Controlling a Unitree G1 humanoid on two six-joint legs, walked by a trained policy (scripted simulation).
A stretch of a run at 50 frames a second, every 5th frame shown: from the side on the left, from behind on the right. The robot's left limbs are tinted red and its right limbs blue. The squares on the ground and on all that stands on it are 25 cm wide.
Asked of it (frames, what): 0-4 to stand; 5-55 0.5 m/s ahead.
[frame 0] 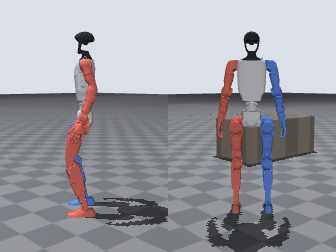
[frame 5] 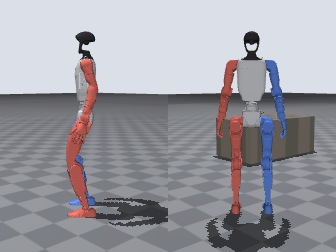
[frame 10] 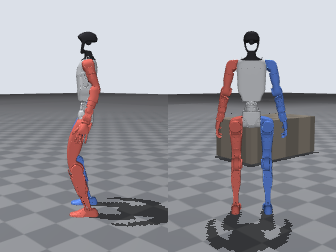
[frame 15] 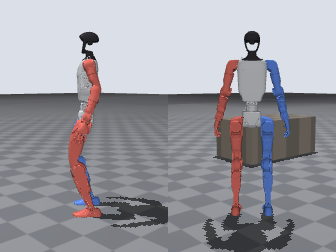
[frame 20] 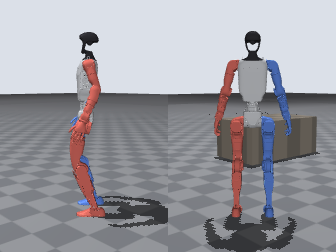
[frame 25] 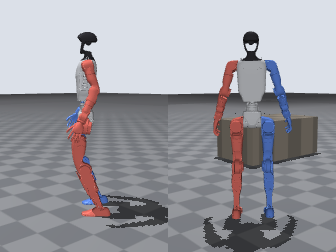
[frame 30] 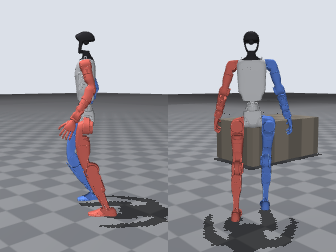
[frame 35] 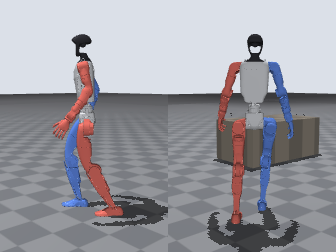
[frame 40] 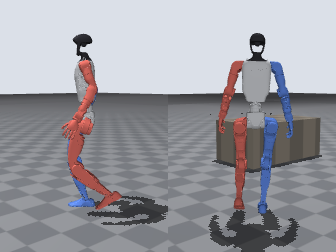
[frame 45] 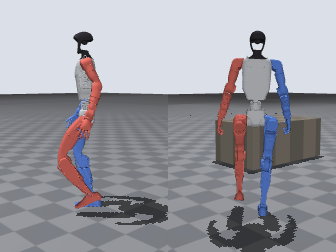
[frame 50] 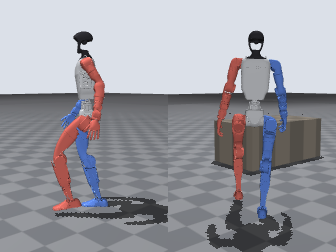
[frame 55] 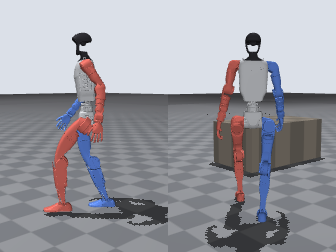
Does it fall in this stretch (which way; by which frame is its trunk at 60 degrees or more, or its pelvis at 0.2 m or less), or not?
no
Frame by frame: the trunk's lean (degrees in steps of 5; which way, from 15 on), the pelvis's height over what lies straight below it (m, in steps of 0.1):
0: 0, 0.8
5: 0, 0.8
10: 0, 0.8
15: 5, 0.8
20: 5, 0.8
25: 0, 0.8
30: 0, 0.8
35: 5, 0.8
40: 5, 0.8
45: 5, 0.8
50: 5, 0.8
55: 5, 0.8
